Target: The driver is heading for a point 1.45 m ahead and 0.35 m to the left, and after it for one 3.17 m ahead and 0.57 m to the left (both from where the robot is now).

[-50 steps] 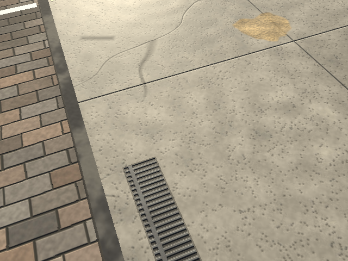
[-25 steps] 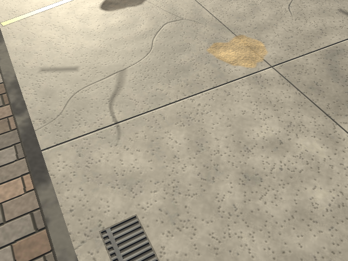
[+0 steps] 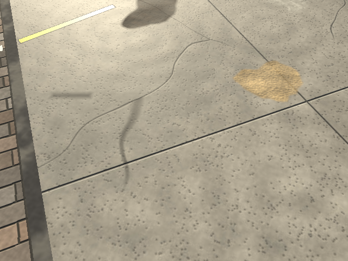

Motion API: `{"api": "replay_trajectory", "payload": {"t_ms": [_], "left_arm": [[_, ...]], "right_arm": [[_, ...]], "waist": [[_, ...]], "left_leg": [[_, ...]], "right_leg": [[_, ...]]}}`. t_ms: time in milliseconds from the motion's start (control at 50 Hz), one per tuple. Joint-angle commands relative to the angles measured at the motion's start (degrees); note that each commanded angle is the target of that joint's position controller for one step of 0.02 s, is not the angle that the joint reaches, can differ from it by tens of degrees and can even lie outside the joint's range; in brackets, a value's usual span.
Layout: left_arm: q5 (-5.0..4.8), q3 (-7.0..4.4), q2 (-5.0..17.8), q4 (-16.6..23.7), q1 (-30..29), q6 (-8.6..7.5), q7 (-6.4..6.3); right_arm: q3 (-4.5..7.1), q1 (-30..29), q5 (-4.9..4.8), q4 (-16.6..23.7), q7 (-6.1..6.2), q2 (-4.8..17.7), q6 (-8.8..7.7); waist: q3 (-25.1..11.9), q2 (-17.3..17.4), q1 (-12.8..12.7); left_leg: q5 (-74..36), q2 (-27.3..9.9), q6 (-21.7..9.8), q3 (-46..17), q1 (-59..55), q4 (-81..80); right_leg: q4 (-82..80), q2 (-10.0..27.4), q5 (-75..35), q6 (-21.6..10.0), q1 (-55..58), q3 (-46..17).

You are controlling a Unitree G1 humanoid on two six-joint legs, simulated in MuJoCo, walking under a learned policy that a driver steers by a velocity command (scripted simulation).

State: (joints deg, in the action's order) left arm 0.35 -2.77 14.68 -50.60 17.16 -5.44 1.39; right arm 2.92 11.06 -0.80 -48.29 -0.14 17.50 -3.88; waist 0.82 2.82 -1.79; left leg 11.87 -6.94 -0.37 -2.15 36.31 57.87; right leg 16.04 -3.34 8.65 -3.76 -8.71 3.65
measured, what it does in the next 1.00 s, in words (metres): walks ahead, turning left: left foot, then right foot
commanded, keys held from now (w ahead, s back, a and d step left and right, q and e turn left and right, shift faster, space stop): w+q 0.52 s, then w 0.48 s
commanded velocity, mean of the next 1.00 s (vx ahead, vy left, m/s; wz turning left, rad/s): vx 0.50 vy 0.00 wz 0.32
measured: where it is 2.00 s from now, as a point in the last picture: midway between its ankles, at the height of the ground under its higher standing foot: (124, 140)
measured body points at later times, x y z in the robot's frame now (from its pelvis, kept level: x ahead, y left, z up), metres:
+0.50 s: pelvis +0.28 +0.09 -0.01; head +0.31 +0.11 +0.44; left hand +0.37 +0.39 -0.11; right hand +0.43 -0.16 -0.11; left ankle +0.29 +0.16 -0.75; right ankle +0.34 -0.08 -0.67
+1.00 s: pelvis +0.58 +0.11 +0.00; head +0.60 +0.11 +0.45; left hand +0.55 +0.39 -0.12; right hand +0.78 -0.10 -0.12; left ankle +0.52 +0.25 -0.67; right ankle +0.62 +0.03 -0.75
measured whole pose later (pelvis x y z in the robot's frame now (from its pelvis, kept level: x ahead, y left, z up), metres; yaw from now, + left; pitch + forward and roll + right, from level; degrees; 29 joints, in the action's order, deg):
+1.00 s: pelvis +0.58 +0.11 +0.00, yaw +21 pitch +1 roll -1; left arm 0.2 -2.6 14.9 -46.8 16.0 -5.6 1.6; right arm 3.2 14.9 -0.6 -42.4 0.0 16.7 -3.3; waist 0.8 2.4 -1.4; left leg 18.0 -3.2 -1.2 -2.4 31.1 61.8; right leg 21.2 -3.4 9.7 -3.5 -13.0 1.5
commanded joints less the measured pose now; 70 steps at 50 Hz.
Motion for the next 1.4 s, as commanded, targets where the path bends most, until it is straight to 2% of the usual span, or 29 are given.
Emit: {"api": "replay_trajectory", "payload": {"t_ms": [20,200,240,280,300,320,340,360,400,480,600,720,760,780,800,820,840,860,900,920,1000,1120,1200,1260,1300,1320,1340,1360,1400], "left_arm": [[0.15,-1.95,8.71,2.98,-3.07,-1.11,-0.83],[-0.89,-2.66,10.63,-0.69,1.61,0.84,-1.89],[-1.03,-3.12,12.08,-0.17,0.15,1.78,-2.39],[-0.88,-3.21,12.62,0.72,-1.29,2.98,-3.15],[-0.14,-2.52,11.38,2.06,-0.43,2.89,-3.59],[1.39,0.25,3.01,4.54,5.57,1.09,-2.37],[-0.29,-0.23,6.78,4.62,1.18,-1.41,-1.41],[-2.38,-1.02,9.62,6.47,-4.15,-2.87,-0.76],[-0.88,-1.04,9.15,7.24,-7.42,-3.61,-1.36],[0.55,-1.48,7.74,7.84,-5.66,-1.00,-1.69],[0.25,-0.15,4.36,10.89,-16.30,-1.04,-0.99],[-0.40,-0.75,7.03,13.51,-21.33,-2.15,0.31],[-0.46,-1.25,8.07,12.99,-18.03,-2.46,0.36],[-0.25,-2.08,9.37,11.42,-12.52,-2.62,0.14],[0.41,-2.92,11.65,9.88,-4.08,-2.77,-0.11],[0.98,-4.29,16.37,8.68,4.50,-2.50,-0.32],[-0.60,-4.12,14.50,6.27,8.07,-1.76,0.19],[-1.68,-2.85,10.51,6.85,5.56,-1.46,0.19],[-0.39,-1.73,7.85,8.04,-1.41,-0.61,0.03],[0.12,-1.26,6.67,8.28,-3.12,-0.72,0.04],[-0.37,-1.55,8.14,7.16,-3.14,-1.19,-0.07],[-1.35,-2.12,10.47,4.65,1.39,-0.22,-0.89],[-1.73,-2.23,10.98,2.42,5.37,0.86,-1.03],[-1.79,-2.68,12.19,1.68,5.14,1.84,-1.47],[-1.63,-2.34,11.64,2.00,3.73,2.30,-1.72],[-0.29,-1.11,8.93,3.60,3.46,2.12,-1.86],[-0.36,0.98,2.16,4.50,10.80,0.84,-1.41],[-1.46,-0.18,7.69,3.58,7.93,-0.24,-0.98],[-2.37,-0.90,9.97,6.12,-0.93,-1.07,-0.81]], "right_arm": [[0.42,0.34,0.04,2.75,-0.16,2.11,0.09],[0.00,-11.93,-0.38,9.06,-2.84,1.56,-0.28],[0.71,-10.04,-0.25,9.84,-3.43,2.92,-0.18],[3.09,2.19,-0.30,7.41,-3.22,6.54,0.16],[5.11,12.04,-0.42,5.35,-2.30,11.10,0.53],[6.26,13.38,-0.93,5.26,-1.85,17.00,0.63],[4.82,14.71,-0.75,6.50,-1.79,12.45,0.28],[4.07,12.89,-0.09,6.45,-1.65,9.80,-0.11],[3.29,5.69,0.13,8.14,-1.51,7.07,-0.39],[3.00,2.74,0.32,9.94,-0.69,6.40,-0.45],[3.18,7.72,-0.16,8.32,0.88,7.14,0.02],[3.11,12.31,-0.12,5.54,0.88,7.42,0.57],[3.28,11.58,-0.02,5.36,1.01,7.89,1.11],[2.99,10.52,0.01,5.68,1.03,7.31,1.30],[2.15,9.51,0.46,6.67,0.92,5.61,1.26],[1.01,14.36,0.44,7.54,0.85,2.37,0.55],[0.47,17.20,-0.25,7.10,0.75,1.70,-0.14],[1.54,12.43,-1.09,7.63,0.52,6.58,-0.56],[1.55,3.95,-0.37,9.74,0.24,6.36,-0.86],[1.86,3.69,0.35,9.72,0.24,5.92,-0.73],[1.16,4.63,0.52,9.66,0.24,2.40,0.02],[0.10,-6.66,0.37,12.39,-0.48,0.33,-0.87],[0.21,-12.39,-0.28,14.56,-1.54,1.06,-1.35],[0.82,-11.11,-0.19,14.87,-2.14,2.81,-1.71],[2.83,1.05,0.29,11.37,-1.60,6.53,-1.70],[4.04,11.61,0.98,9.48,-0.95,10.57,-1.49],[4.88,14.39,1.10,8.26,-1.08,15.07,-1.13],[3.53,15.24,0.32,8.31,-1.11,9.41,-0.87],[2.30,7.44,0.56,9.08,-0.91,6.61,-0.87]], "waist": [[0.76,-6.09,1.60],[3.97,-5.27,-2.21],[1.85,-6.72,-0.25],[-5.60,-6.70,6.55],[-11.50,-1.86,10.33],[-17.21,13.00,4.94],[-22.88,7.97,8.06],[-15.46,5.36,8.93],[-6.71,-2.96,4.82],[-3.59,-0.68,0.67],[-1.21,1.22,5.11],[0.86,2.27,6.70],[0.07,3.71,4.60],[-3.07,3.37,1.62],[-10.42,1.87,-2.32],[-19.49,-8.52,-3.03],[-22.09,-20.00,-3.04],[-13.65,-12.88,-3.95],[-2.14,-5.50,-1.87],[-0.84,-5.95,-0.27],[-0.65,-7.83,1.82],[0.77,-6.36,-1.90],[2.35,-6.64,-3.40],[1.31,-7.71,-1.12],[-6.49,-6.85,5.50],[-15.18,-1.66,9.51],[-22.26,13.99,5.93],[-22.01,9.72,8.39],[-8.22,2.10,6.47]], "left_leg": [[-9.97,-1.50,0.78,-1.35,2.65,-7.73],[-12.00,2.22,-3.06,1.71,4.26,-24.08],[-5.91,4.79,-4.81,4.86,-0.35,-24.16],[-4.96,9.78,-7.53,8.11,-17.30,-26.28],[-6.25,5.31,-10.72,-1.20,-34.87,-26.79],[3.04,-8.95,-21.42,-32.47,-56.12,-31.17],[8.26,-12.20,-23.01,-45.58,-60.71,-39.62],[4.56,-10.53,-20.04,-37.37,-56.22,-40.38],[-6.97,-6.26,-17.18,-25.19,-39.49,-41.23],[-17.06,-2.71,-17.29,-17.65,-25.95,-45.30],[-12.87,1.97,-12.46,-9.65,-21.65,-45.67],[-12.95,-3.69,-11.48,-15.57,-33.38,-40.36],[-21.44,-4.25,-10.47,-16.19,-35.99,-36.76],[-30.00,-1.91,-9.30,-14.39,-35.83,-31.10],[-29.70,0.95,-7.60,-11.83,-30.67,-19.79],[-13.23,8.52,-3.40,-6.49,-12.27,-0.01],[20.42,12.64,-1.31,-5.92,1.57,12.84],[19.07,9.01,-1.75,-8.46,7.89,17.18],[10.25,3.99,-1.83,-4.10,7.70,12.67],[7.58,2.12,-1.67,-3.91,5.11,9.04],[3.12,0.34,0.13,-1.56,1.38,0.63],[-14.85,2.06,1.07,1.14,-1.98,-20.55],[-14.30,3.40,-0.19,1.19,-1.43,-26.34],[-8.35,4.64,-2.48,1.76,-5.13,-29.14],[-9.10,6.83,-5.43,4.01,-23.67,-31.27],[-12.25,-2.69,-9.21,-6.07,-41.19,-28.51],[-1.70,-15.37,-18.55,-32.51,-59.82,-33.67],[6.86,-15.13,-18.29,-38.61,-59.34,-38.45],[0.88,-10.73,-14.53,-24.08,-44.23,-40.98]], "right_leg": [[-10.12,15.19,-11.66,-8.92,0.23,-7.31],[-6.16,19.11,-16.76,-5.03,14.32,1.13],[0.23,19.41,-32.61,-3.61,16.38,2.93],[17.95,16.81,-46.77,-1.11,13.37,6.16],[34.51,14.36,-34.86,1.13,0.80,6.73],[55.74,2.42,13.44,5.04,-26.14,3.96],[63.18,0.83,24.32,4.30,-34.07,-8.24],[63.35,4.00,19.87,2.85,-38.66,-9.60],[54.00,8.28,12.32,2.48,-34.15,-8.62],[43.64,9.64,8.34,5.18,-26.21,-7.75],[19.50,6.23,-15.24,7.06,-21.27,-5.41],[11.87,5.31,-10.24,3.48,-23.65,-6.24],[10.34,4.25,-5.44,1.49,-19.78,-4.84],[8.38,3.12,-6.37,-0.16,-11.98,-3.54],[11.05,7.94,-9.07,-3.47,2.12,-7.82],[11.90,19.61,-6.39,-11.16,24.22,-26.11],[3.93,26.33,5.65,-15.73,31.38,-45.03],[1.57,24.88,15.44,-13.15,25.87,-42.80],[-1.78,20.09,9.60,-10.13,10.16,-29.70],[-3.07,18.29,4.65,-9.51,5.72,-26.29],[-7.00,15.73,-7.88,-10.35,-0.10,-17.77],[-7.88,12.86,-12.27,-7.84,0.58,-9.17],[-5.57,15.87,-12.01,-7.20,6.62,-10.35],[-0.97,17.76,-19.60,-5.64,11.08,-10.83],[13.42,13.92,-33.13,-3.21,8.12,-7.13],[30.17,10.79,-20.41,-1.06,-2.92,-4.67],[50.06,0.60,17.76,2.54,-25.80,-3.83],[56.96,2.52,24.83,2.25,-32.96,-10.58],[55.61,7.91,15.23,1.79,-35.36,-8.05]]}}
Velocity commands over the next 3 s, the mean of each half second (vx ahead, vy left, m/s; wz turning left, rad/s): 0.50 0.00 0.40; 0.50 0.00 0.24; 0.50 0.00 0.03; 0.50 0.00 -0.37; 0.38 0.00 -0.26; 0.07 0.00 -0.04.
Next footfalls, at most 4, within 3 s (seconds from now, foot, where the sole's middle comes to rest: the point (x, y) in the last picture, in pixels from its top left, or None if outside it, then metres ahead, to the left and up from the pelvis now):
0.30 left None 0.33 0.16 -0.78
0.80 right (182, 219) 0.66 0.05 -0.78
1.32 left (108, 180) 0.84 0.38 -0.78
1.86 right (146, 122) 1.20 0.24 -0.78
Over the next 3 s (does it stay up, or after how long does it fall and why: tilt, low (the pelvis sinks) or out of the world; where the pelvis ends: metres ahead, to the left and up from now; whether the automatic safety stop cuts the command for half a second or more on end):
stays up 1.42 0.35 -0.01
